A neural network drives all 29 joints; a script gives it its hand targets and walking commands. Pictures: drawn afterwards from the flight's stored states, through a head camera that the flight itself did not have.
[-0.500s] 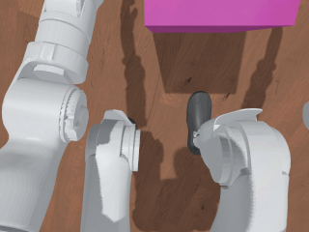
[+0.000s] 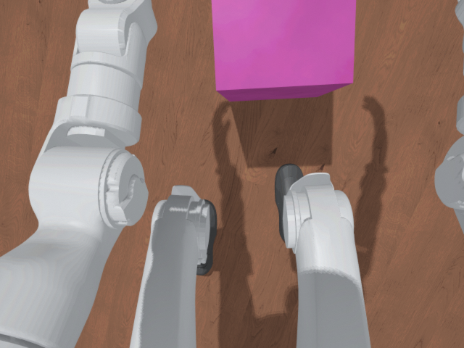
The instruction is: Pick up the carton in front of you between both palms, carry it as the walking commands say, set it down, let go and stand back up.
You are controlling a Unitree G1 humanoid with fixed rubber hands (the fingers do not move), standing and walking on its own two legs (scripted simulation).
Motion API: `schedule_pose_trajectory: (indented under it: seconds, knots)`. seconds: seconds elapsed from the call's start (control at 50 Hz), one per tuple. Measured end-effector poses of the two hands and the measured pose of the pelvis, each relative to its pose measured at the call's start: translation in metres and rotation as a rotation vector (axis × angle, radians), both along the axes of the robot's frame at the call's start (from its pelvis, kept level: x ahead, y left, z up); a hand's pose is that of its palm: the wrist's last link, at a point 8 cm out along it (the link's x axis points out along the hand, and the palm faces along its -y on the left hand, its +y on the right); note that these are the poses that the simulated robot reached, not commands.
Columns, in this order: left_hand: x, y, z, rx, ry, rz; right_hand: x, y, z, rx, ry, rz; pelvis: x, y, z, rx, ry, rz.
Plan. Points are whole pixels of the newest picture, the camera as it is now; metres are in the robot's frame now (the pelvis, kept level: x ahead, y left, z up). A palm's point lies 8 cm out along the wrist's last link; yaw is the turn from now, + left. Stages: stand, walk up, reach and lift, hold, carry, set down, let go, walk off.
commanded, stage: set down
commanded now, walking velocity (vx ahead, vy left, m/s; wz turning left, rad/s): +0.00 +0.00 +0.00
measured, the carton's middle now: (276, 40) +0.55 -0.12 -0.34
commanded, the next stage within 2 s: let go in 0.56 s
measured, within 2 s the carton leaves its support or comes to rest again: neither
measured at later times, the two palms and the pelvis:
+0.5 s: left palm out of the picture +0.59 +0.06 +0.04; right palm out of the picture +0.54 -0.33 +0.04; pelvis +0.03 -0.01 +0.13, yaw -2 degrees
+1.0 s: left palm out of the picture +0.49 +0.11 +0.14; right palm out of the picture +0.43 -0.32 +0.13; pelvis +0.08 -0.02 +0.25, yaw -4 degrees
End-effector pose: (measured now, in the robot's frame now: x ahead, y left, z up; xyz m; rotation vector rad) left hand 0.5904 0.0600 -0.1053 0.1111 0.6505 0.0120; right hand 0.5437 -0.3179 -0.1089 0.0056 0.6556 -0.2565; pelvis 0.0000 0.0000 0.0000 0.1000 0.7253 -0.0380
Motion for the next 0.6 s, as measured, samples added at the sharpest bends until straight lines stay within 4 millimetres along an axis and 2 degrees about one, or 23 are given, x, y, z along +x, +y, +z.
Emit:
schedule_pose_trajectory:
  seconds: [0.2, 0.48, 0.6]
  knots:
    - [0.003, 0.003, 0.044, -0.001, -0.026, 0.008, 0.004, -0.006, 0.046, -0.017, -0.013, 0.001, 0.009, -0.007, 0.045, 0.004, 0.052, -0.009]
    - [0.003, 0.003, 0.138, -0.005, -0.027, -0.004, 0.0, -0.012, 0.139, -0.011, -0.013, 0.005, 0.026, -0.011, 0.126, -0.001, 0.068, -0.023]
    - [0.001, 0.004, 0.169, -0.001, -0.022, -0.01, -0.004, -0.012, 0.17, -0.014, -0.008, 0.009, 0.032, -0.011, 0.157, -0.009, 0.056, -0.027]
